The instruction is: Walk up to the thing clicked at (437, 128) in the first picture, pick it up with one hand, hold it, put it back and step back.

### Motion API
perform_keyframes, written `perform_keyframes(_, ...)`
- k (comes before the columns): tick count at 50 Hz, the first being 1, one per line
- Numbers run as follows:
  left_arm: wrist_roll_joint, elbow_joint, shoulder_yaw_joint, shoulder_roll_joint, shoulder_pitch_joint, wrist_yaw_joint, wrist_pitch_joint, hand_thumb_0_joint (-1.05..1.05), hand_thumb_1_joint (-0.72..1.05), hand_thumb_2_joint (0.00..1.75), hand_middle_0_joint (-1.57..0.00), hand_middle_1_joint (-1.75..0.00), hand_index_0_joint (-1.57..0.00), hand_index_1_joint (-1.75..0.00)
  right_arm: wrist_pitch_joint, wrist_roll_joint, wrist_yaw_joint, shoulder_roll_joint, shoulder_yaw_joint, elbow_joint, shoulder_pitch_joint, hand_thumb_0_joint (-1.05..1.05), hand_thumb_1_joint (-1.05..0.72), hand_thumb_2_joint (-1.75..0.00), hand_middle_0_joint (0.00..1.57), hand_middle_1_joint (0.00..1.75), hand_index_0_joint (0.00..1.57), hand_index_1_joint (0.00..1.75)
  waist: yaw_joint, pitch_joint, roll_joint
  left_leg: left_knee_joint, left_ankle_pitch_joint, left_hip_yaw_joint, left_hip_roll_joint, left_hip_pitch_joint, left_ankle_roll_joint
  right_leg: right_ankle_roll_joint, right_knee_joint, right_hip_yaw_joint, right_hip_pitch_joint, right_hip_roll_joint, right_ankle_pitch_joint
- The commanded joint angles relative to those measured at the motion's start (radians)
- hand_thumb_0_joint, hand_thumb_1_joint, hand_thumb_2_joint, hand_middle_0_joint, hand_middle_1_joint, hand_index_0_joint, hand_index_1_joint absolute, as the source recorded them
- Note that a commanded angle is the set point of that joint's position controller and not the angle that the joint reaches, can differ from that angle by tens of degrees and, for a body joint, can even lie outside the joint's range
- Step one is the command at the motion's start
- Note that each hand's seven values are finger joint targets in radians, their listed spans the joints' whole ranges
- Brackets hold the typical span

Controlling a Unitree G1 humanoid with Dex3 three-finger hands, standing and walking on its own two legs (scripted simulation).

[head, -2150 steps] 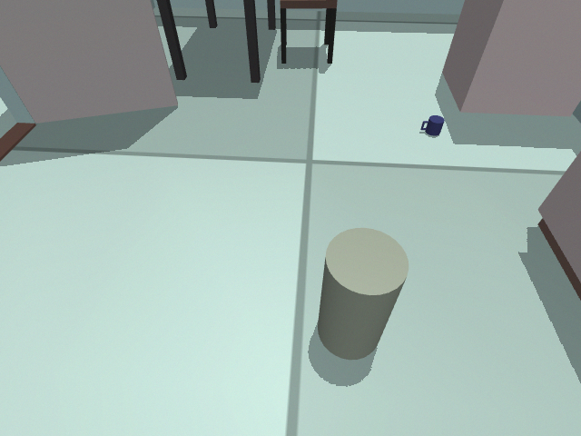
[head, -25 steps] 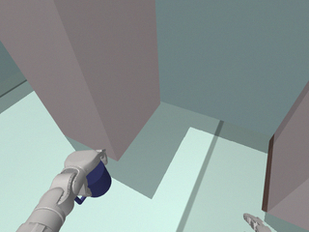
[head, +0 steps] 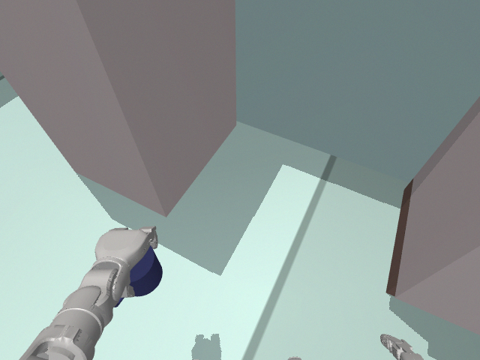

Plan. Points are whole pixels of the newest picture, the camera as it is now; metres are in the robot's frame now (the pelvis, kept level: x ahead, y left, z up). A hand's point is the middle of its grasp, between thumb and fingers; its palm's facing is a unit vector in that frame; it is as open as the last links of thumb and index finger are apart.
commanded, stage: crouch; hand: left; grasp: from above
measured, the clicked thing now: (131, 275) +0.31 +0.23 -0.13
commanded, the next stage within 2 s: lower in 1.70 s
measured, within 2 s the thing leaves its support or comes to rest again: neither
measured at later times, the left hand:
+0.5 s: hand (157, 272) +0.38 +0.24 -0.34, palm faces -0.45 +0.01 -0.89, open 11.3 cm
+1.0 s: hand (167, 279) +0.41 +0.24 -0.49, palm faces -0.45 -0.02 -0.89, open 11.3 cm
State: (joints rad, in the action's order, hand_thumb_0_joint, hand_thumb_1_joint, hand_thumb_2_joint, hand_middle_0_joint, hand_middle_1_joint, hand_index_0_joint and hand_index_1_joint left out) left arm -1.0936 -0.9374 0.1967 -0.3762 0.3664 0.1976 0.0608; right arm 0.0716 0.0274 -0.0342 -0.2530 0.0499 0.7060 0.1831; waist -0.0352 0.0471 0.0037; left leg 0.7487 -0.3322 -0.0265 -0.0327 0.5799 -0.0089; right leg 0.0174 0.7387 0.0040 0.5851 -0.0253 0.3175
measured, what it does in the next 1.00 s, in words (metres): lowers itself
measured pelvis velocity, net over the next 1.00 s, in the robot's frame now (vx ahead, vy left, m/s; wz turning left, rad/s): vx -0.06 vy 0.01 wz -0.05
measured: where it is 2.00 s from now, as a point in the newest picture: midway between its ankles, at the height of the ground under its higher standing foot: outside the picture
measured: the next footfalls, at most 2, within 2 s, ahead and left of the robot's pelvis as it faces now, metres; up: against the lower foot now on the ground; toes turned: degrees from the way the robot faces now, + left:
none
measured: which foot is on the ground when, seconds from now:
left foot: down 0.00-1.00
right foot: down 0.00-1.00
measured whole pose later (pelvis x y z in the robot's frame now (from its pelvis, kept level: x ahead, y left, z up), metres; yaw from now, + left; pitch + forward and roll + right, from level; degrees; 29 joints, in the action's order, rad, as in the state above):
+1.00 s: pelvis -0.06 +0.01 -0.33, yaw -3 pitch +38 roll -5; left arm -1.21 -1.34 -0.04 -0.60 0.91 0.36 0.11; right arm -0.05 -0.11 0.08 -0.26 0.02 0.72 0.15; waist -0.21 0.14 0.02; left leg 2.12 -0.70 0.08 -0.03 2.10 0.00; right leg 0.03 2.06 0.04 2.06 -0.02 0.67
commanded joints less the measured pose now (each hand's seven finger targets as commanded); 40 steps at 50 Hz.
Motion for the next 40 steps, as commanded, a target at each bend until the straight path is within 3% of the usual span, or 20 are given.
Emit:
perform_keyframes(1,-0.057,0.061,-0.091,-0.196,0.435,0.132,0.016,0.00,0.25,0.96,-0.62,-1.07,-0.66,-1.02,-0.041,-0.020,0.007,-0.148,0.069,-0.064,0.064,0.00,-0.90,-0.90,0.20,0.30,0.20,0.30,-0.042,0.376,0.019,0.178,0.162,-0.010,0.045,0.056,0.008,-0.034,0.121,-0.002,0.126,0.037,-0.149)
perform_keyframes(4,-0.083,-0.023,-0.097,-0.197,0.489,0.173,0.006,0.00,0.25,0.92,-0.61,-1.06,-0.66,-1.00,-0.048,-0.029,0.013,-0.160,0.074,-0.062,0.095,0.00,-0.90,-0.90,0.20,0.30,0.20,0.30,-0.063,0.450,0.044,0.295,0.138,-0.003,0.042,0.172,0.014,-0.037,0.235,0.004,0.252,0.041,-0.123)
perform_keyframes(9,-0.078,-0.138,-0.122,-0.234,0.568,0.207,-0.009,0.00,0.30,0.96,-0.64,-1.09,-0.69,-1.03,-0.073,-0.042,0.007,-0.168,0.083,-0.054,0.123,0.00,-0.90,-0.90,0.20,0.30,0.20,0.30,-0.068,0.512,0.076,0.433,-0.008,0.026,0.038,0.391,0.011,-0.048,0.406,0.025,0.469,0.045,0.011)
perform_keyframes(12,-0.065,-0.116,-0.123,-0.233,0.647,0.212,-0.022,0.00,0.33,0.99,-0.67,-1.09,-0.72,-1.04,-0.086,-0.050,0.004,-0.173,0.085,-0.053,0.144,0.00,-0.90,-0.90,0.20,0.30,0.20,0.30,-0.088,0.626,0.098,0.526,-0.034,0.042,0.031,0.458,0.013,-0.052,0.511,0.032,0.551,0.045,0.031)
perform_keyframes(16,-0.055,-0.114,-0.163,-0.283,0.699,0.201,-0.038,0.00,0.32,0.95,-0.67,-1.06,-0.72,-1.01,-0.095,-0.061,0.002,-0.183,0.088,-0.038,0.154,0.00,-0.90,-0.90,0.20,0.30,0.20,0.30,-0.094,0.723,0.152,0.613,0.000,0.074,0.019,0.498,0.005,-0.059,0.638,0.045,0.675,0.042,0.024)
perform_keyframes(20,-0.062,-0.209,-0.179,-0.292,0.681,0.187,-0.040,0.00,0.36,0.97,-0.71,-1.05,-0.75,-1.01,-0.100,-0.069,0.009,-0.174,0.080,-0.030,0.166,0.00,-0.90,-0.90,0.20,0.30,0.20,0.30,-0.114,0.687,0.106,0.707,-0.071,0.067,0.029,0.674,0.018,-0.059,0.720,0.050,0.759,0.039,0.078)
perform_keyframes(24,-0.056,-0.175,-0.198,-0.318,0.764,0.163,-0.012,0.00,0.43,1.00,-0.75,-1.07,-0.80,-1.02,-0.110,-0.077,0.022,-0.183,0.081,-0.037,0.170,0.00,-0.90,-0.90,0.20,0.30,0.20,0.30,-0.139,0.697,0.134,0.772,-0.188,0.100,0.028,0.742,0.013,-0.062,0.796,0.059,0.906,0.032,0.181)
perform_keyframes(26,-0.078,-0.211,-0.208,-0.344,0.766,0.158,0.006,0.00,0.45,1.00,-0.78,-1.03,-0.82,-0.99,-0.112,-0.079,0.024,-0.193,0.076,-0.032,0.176,0.00,-0.90,-0.90,0.20,0.30,0.20,0.30,-0.155,0.686,0.130,0.808,-0.231,0.118,0.029,0.774,0.012,-0.060,0.835,0.064,0.974,0.030,0.215)
perform_keyframes(27,-0.081,-0.182,-0.207,-0.342,0.789,0.158,0.020,0.00,0.45,0.97,-0.77,-1.03,-0.81,-0.98,-0.116,-0.081,0.029,-0.190,0.071,-0.030,0.173,0.00,-0.89,-0.90,0.20,0.30,0.20,0.30,-0.152,0.706,0.151,0.823,-0.231,0.119,0.032,0.788,0.010,-0.061,0.858,0.067,0.987,0.029,0.214)
perform_keyframes(28,-0.088,-0.141,-0.223,-0.381,0.821,0.166,0.031,0.00,0.46,0.99,-0.78,-1.04,-0.82,-0.99,-0.118,-0.083,0.031,-0.189,0.068,-0.034,0.172,0.00,-0.90,-0.90,0.20,0.30,0.20,0.30,-0.147,0.765,0.157,0.853,-0.223,0.100,0.037,0.792,0.015,-0.062,0.868,0.065,0.968,0.032,0.211)
perform_keyframes(29,-0.098,-0.189,-0.233,-0.393,0.784,0.170,0.036,0.00,0.49,1.01,-0.80,-1.05,-0.84,-1.00,-0.121,-0.087,0.036,-0.192,0.063,-0.029,0.182,0.00,-0.90,-0.90,0.20,0.30,0.20,0.30,-0.152,0.757,0.146,0.878,-0.214,0.099,0.036,0.815,0.016,-0.060,0.885,0.066,0.985,0.030,0.206)
perform_keyframes(32,-0.111,-0.138,-0.258,-0.435,0.851,0.192,0.058,0.00,0.49,1.04,-0.81,-1.06,-0.85,-1.02,-0.130,-0.098,0.048,-0.200,0.056,-0.021,0.191,0.00,-0.90,-0.90,0.20,0.30,0.20,0.30,-0.151,0.829,0.204,0.941,-0.170,0.091,0.039,0.820,0.015,-0.060,0.941,0.070,1.030,0.026,0.173)
perform_keyframes(35,-0.123,-0.201,-0.246,-0.406,0.842,0.206,0.060,0.00,0.47,1.07,-0.80,-1.06,-0.83,-1.03,-0.137,-0.110,0.064,-0.200,0.046,-0.002,0.200,0.00,-0.90,-0.90,0.20,0.30,0.20,0.30,-0.181,0.765,0.205,0.992,-0.156,0.086,0.037,0.872,0.017,-0.056,0.971,0.072,1.083,0.020,0.158)
perform_keyframes(37,-0.128,-0.177,-0.261,-0.443,0.882,0.215,0.059,0.00,0.44,1.05,-0.79,-1.05,-0.82,-1.02,-0.140,-0.114,0.071,-0.206,0.048,0.000,0.197,0.00,-0.91,-0.90,0.20,0.30,0.20,0.30,-0.163,0.811,0.273,1.005,-0.125,0.085,0.036,0.835,0.011,-0.063,1.011,0.078,1.111,0.023,0.144)
perform_keyframes(40,-0.124,-0.197,-0.254,-0.422,0.879,0.214,0.050,0.00,0.45,1.06,-0.79,-1.05,-0.83,-1.02,-0.141,-0.120,0.086,-0.217,0.049,0.001,0.207,0.00,-0.91,-0.90,0.20,0.30,0.20,0.30,-0.178,0.826,0.274,1.053,-0.083,0.083,0.034,0.846,0.012,-0.059,1.046,0.084,1.134,0.018,0.112)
